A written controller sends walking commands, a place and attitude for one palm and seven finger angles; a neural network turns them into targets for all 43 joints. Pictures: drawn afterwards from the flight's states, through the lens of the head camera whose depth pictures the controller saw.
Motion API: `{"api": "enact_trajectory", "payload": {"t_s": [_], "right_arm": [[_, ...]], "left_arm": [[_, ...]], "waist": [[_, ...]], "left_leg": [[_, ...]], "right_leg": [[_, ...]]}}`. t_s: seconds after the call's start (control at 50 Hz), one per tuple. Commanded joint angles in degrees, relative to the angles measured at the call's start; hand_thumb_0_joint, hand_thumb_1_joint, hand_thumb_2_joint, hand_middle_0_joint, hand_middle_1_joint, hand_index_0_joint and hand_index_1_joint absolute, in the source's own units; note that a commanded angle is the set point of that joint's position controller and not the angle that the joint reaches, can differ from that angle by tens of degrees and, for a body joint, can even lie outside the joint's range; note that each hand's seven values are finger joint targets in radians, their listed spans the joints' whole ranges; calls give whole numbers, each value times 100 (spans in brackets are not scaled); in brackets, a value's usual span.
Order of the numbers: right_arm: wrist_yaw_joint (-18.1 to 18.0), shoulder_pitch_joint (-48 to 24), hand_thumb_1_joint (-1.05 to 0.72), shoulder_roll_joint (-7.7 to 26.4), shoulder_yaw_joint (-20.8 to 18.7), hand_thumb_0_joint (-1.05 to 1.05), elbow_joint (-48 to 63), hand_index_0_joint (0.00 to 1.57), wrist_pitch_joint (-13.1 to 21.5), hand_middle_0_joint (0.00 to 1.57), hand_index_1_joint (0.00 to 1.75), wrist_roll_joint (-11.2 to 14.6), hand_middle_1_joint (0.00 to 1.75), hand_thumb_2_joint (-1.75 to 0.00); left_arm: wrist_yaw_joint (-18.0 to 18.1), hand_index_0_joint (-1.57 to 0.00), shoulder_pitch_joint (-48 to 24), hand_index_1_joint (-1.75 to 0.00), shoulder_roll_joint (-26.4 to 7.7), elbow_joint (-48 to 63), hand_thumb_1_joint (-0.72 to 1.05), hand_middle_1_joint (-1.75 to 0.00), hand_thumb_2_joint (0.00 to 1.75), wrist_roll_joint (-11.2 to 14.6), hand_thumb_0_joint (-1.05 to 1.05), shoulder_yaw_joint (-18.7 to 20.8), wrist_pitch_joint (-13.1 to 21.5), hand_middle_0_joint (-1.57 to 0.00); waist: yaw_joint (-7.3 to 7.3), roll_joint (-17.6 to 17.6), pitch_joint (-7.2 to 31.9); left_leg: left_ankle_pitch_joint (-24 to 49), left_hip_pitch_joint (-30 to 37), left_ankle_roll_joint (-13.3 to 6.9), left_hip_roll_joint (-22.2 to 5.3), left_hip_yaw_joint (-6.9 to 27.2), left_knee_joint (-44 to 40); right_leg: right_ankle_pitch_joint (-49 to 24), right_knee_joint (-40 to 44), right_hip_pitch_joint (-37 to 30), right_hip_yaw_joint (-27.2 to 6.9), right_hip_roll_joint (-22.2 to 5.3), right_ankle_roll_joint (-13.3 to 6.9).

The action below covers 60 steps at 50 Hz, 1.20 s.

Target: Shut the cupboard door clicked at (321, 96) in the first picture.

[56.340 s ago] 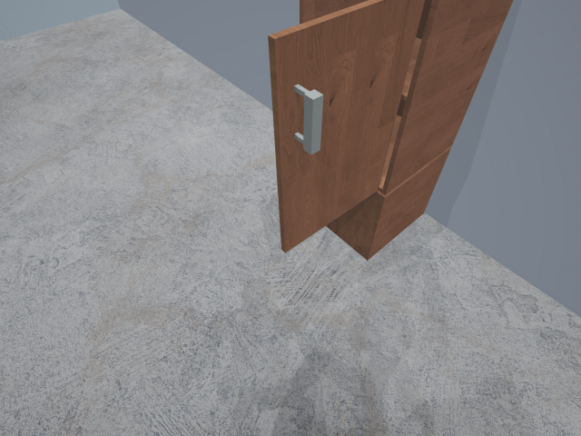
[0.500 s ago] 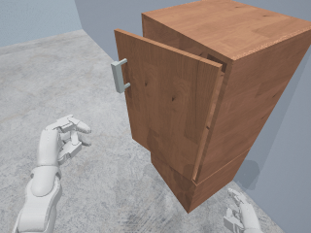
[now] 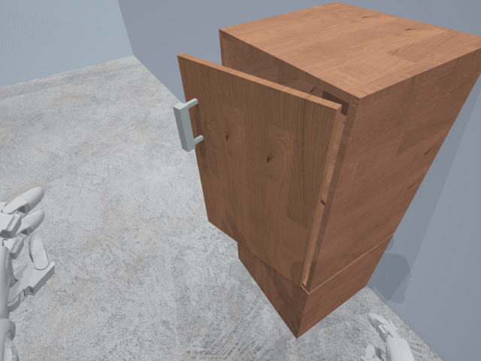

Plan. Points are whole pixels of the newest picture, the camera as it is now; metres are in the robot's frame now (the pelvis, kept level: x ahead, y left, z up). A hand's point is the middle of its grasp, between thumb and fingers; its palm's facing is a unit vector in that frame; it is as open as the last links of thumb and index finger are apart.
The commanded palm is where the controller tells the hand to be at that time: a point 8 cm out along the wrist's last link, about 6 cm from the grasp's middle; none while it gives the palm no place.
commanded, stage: draw the hand back to the body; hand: left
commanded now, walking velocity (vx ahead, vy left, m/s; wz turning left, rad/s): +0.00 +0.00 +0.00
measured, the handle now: (191, 124) +0.61 +0.21 +0.09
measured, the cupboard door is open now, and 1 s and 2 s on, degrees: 17 17 17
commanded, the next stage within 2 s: step back with the hand held close in 0.28 s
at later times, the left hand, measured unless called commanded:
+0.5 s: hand (52, 259) +0.19 +0.27 +0.15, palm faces +0.46 -0.78 -0.43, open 7.4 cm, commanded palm +0.14 +0.30 +0.17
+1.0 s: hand (1, 302) +0.13 +0.31 +0.15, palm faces +0.46 -0.76 -0.46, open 7.4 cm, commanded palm +0.07 +0.33 +0.17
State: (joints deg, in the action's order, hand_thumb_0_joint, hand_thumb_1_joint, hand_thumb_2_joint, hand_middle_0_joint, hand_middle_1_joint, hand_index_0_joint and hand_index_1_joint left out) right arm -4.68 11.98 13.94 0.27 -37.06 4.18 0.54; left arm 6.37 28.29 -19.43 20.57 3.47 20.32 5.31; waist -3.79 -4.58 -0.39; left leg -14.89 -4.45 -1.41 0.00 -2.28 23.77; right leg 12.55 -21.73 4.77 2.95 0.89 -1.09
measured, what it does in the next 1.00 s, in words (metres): shifts its weight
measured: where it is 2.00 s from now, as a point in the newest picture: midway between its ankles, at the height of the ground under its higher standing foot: outside the picture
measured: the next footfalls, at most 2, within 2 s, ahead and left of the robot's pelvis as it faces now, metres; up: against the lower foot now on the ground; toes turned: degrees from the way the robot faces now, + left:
left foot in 1.76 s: -0.17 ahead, +0.16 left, +0.00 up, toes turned +12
right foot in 2.00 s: -0.24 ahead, -0.08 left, +0.00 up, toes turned +0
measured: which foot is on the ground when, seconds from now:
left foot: down 0.00-1.00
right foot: down 0.00-1.00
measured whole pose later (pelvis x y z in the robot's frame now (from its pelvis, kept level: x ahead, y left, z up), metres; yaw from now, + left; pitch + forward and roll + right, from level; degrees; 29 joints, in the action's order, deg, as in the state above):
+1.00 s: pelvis -0.07 +0.03 -0.02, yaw -1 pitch -1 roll -1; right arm -5.7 13.9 13.3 0.4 -31.2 0.3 0.8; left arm 8.5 29.4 -23.2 25.6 1.1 25.5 10.3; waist -0.3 -0.4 0.8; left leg -15.7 -21.9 -4.8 1.0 -4.5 38.2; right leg 11.9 -35.1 22.1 1.1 -0.8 1.3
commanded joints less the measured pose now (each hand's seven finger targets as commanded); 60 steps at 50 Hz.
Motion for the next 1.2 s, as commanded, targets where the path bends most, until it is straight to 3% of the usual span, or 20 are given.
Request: {"api": "enact_trajectory", "payload": {"t_s": [0.0, 0.06, 0.14, 0.2, 0.3, 0.38, 0.4, 0.42, 0.46, 0.56, 0.64, 0.74, 0.76, 0.84, 0.92, 0.94, 0.96, 1.08, 1.14, 1.18], "right_arm": [[-62, -841, -90, 532, -190, 0, 901, 20, 414, 20, 30, -6, 30, -90], [-67, -845, -90, 499, -177, 0, 908, 20, 458, 20, 30, -14, 30, -90], [-59, -868, -90, 504, -164, 0, 885, 20, 469, 20, 30, -33, 30, -90], [-43, -898, -90, 461, -145, 0, 913, 20, 451, 20, 30, -38, 30, -90], [-29, -884, -90, 455, -139, 0, 927, 20, 417, 20, 30, -33, 30, -90], [-30, -874, -90, 471, -153, 0, 935, 20, 424, 20, 30, -36, 30, -90], [-11, -761, -90, 729, -236, 0, 1112, 20, 289, 20, 30, 37, 30, -90], [-19, -723, -90, 619, -232, 0, 1034, 20, 218, 20, 30, 11, 30, -90], [-8, -715, -90, 573, -230, 0, 1067, 20, 131, 20, 30, 16, 30, -90], [-84, -667, -90, 680, -320, 0, 1214, 20, -91, 20, 30, 44, 30, -90], [-143, -684, -90, 717, -365, 0, 1370, 20, -262, 20, 30, 49, 30, -90], [-155, -612, -90, 767, -381, 0, 1457, 20, -331, 20, 30, 45, 30, -90], [-145, -582, -90, 740, -348, 0, 1482, 20, -327, 20, 30, 53, 30, -90], [-163, -568, -90, 823, -371, 0, 1487, 20, -210, 20, 30, 25, 30, -90], [-148, -434, -90, 817, -342, 0, 1471, 20, -88, 20, 30, 20, 30, -90], [-164, -453, -90, 849, -355, 0, 1450, 20, -64, 20, 30, 10, 30, -90], [-153, -401, -90, 803, -330, 0, 1444, 20, -38, 20, 30, 20, 30, -90], [-120, -347, -90, 788, -321, 0, 1372, 20, 111, 20, 30, -27, 30, -90], [-107, -316, -90, 778, -333, 0, 1307, 20, 165, 20, 30, -64, 30, -90], [-69, -287, -90, 688, -296, 0, 1264, 20, 182, 20, 30, -68, 30, -90]], "left_arm": [[154, -20, -910, -30, -1015, 1103, 90, -30, 90, -36, 0, 452, 417, -20], [156, -20, -923, -30, -1052, 1247, 90, -30, 90, -52, 0, 471, 449, -20], [164, -20, -756, -30, -1201, 1190, 90, -30, 90, -43, 0, 660, 440, -20], [137, -20, -742, -30, -1117, 1248, 90, -30, 90, -27, 0, 617, 437, -20], [109, -20, -719, -30, -1071, 1143, 90, -30, 90, 2, 0, 601, 395, -20], [118, -20, -731, -30, -1110, 1247, 90, -30, 90, -18, 0, 614, 411, -20], [152, -20, -1254, -30, -1834, 1432, 90, -30, 90, -14, 0, 1277, 595, -20], [106, -20, -681, -30, -1379, 1063, 90, -30, 90, -9, 0, 899, 615, -20], [85, -20, -425, -30, -1203, 1089, 90, -30, 90, -36, 0, 711, 686, -20], [200, -20, -70, -30, -1413, 1408, 90, -30, 90, -18, 0, 879, 678, -20], [267, -20, 157, -30, -1717, 1568, 90, -30, 90, -1, 0, 1235, 626, -20], [307, -20, 278, -30, -1677, 1624, 90, -30, 90, -13, 0, 1264, 638, -20], [302, -20, 254, -30, -1527, 1641, 90, -30, 90, -27, 0, 1124, 654, -20], [336, -20, 37, -30, -1613, 1683, 90, -30, 90, -133, 0, 1300, 774, -20], [352, -20, -305, -30, -1402, 1665, 90, -30, 90, -247, 0, 1147, 889, -20], [369, -20, -366, -30, -1529, 1654, 90, -30, 90, -288, 0, 1254, 918, -20], [355, -20, -468, -30, -1347, 1714, 90, -30, 90, -295, 0, 1081, 946, -20], [409, -20, -767, -30, -1419, 1891, 90, -30, 90, -380, 0, 1153, 1086, -20], [458, -20, -751, -30, -1607, 1866, 90, -30, 90, -389, 0, 1342, 1150, -20], [467, -20, -637, -30, -1485, 1900, 90, -30, 90, -344, 0, 1213, 1193, -20]], "waist": [[117, 185, 75], [77, 54, 291], [20, 176, 271], [20, -47, 268], [34, 168, 126], [29, 49, 248], [245, 80, 41], [278, 381, 240], [306, 536, 499], [344, 198, 1053], [299, 125, 1297], [317, 39, 1033], [346, -44, 912], [316, -257, 599], [402, -236, 335], [380, -217, 346], [422, -121, 316], [441, 5, 220], [441, 169, 127], [475, 344, 134]], "left_leg": [[828, -193, -25, -90, 71, -419], [937, -128, -22, -72, 83, -424], [987, -185, -10, -66, 94, -422], [1062, -186, 10, -67, 55, -407], [1008, -248, 14, -88, 74, -437], [1106, -192, 12, -85, 68, -421], [589, -700, -108, -224, 203, -135], [564, -622, -110, -194, 247, 97], [754, -582, -71, -215, 229, 326], [2061, -586, -34, -452, 367, 303], [2688, -890, -38, -583, 445, 297], [1555, -1729, -137, -704, 618, 64], [1168, -2045, -182, -762, 710, -56], [-637, -3305, -389, -965, 957, -575], [-2313, -4298, -524, -1031, 1075, -726], [-2504, -4390, -539, -1017, 1074, -688], [-2597, -4447, -539, -987, 1088, -613], [-3074, -4541, -499, -834, 1006, -176], [-2933, -4199, -401, -663, 976, 169], [-2602, -3786, -303, -519, 925, 470]], "right_leg": [[-335, 411, 197, -141, -99, 66], [-440, 353, 36, -150, -122, 49], [-516, 378, -48, -154, -104, 45], [-614, 357, -65, -173, -112, 38], [-533, 394, -7, -152, -100, 51], [-637, 367, -60, -160, -99, 44], [-869, 553, 411, -805, -379, -16], [-950, 554, 514, -899, -636, -77], [-1216, 397, 589, -951, -830, -148], [-2301, -405, 426, -697, -704, -61], [-2608, -834, 183, -591, -525, 45], [-1819, -1016, 156, -622, -408, 86], [-1490, -1106, 93, -589, -369, 103], [-938, -1565, -410, -508, -131, 190], [-551, -1906, -698, -576, -131, 183], [-471, -1888, -734, -637, -118, 177], [-401, -1913, -681, -651, -151, 159], [584, -1700, -211, -1022, -275, 49], [1027, -1224, 421, -1313, -397, -72], [1201, -888, 928, -1523, -585, -182]]}}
